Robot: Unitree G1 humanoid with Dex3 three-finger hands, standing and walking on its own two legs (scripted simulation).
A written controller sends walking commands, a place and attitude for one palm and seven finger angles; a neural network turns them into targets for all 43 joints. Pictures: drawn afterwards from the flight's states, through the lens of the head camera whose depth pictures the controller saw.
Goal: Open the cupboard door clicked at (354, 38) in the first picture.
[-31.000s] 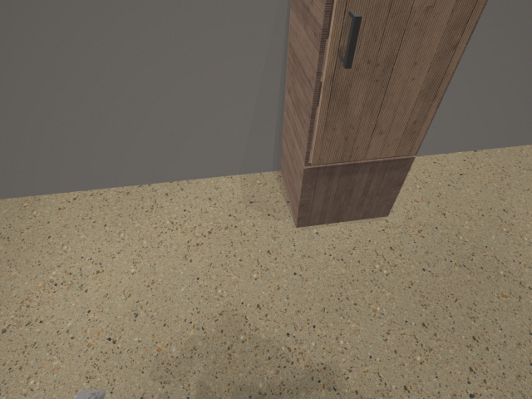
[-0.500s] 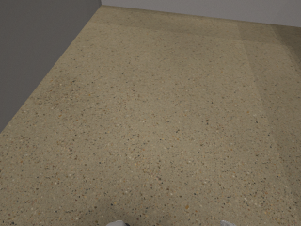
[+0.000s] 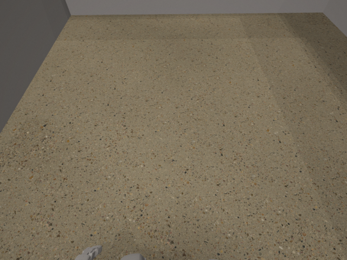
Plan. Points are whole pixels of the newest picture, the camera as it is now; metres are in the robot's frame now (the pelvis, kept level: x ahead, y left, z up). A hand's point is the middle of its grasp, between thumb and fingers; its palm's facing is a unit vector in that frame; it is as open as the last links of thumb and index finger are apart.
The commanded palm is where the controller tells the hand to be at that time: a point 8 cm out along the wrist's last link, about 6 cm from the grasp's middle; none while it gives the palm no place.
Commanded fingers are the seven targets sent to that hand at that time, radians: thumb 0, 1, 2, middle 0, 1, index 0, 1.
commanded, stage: turn to face it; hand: left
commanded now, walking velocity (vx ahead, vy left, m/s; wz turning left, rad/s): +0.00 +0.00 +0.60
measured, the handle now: out of the picture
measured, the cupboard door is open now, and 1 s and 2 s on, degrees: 36 36 36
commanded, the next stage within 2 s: none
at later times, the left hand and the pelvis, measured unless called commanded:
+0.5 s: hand (97, 254) +0.16 +0.20 -0.15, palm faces +0.28 -0.91 -0.29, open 7.4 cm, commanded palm none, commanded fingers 0.00 0.90 0.90 -0.20 -0.30 -0.20 -0.30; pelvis +0.11 -0.03 +0.00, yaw +16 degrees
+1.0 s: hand out of the picture +0.04 +0.16 -0.17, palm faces +0.61 -0.74 -0.27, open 7.4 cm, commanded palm none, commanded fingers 0.00 0.90 0.90 -0.20 -0.30 -0.20 -0.30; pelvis +0.13 -0.05 +0.00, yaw +36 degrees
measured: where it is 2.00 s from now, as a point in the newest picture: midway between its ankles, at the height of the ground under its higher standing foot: outside the picture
